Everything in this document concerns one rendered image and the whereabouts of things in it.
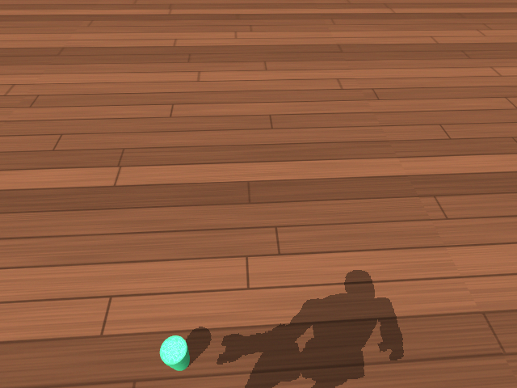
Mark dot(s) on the cup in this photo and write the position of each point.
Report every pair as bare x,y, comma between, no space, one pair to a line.
174,353

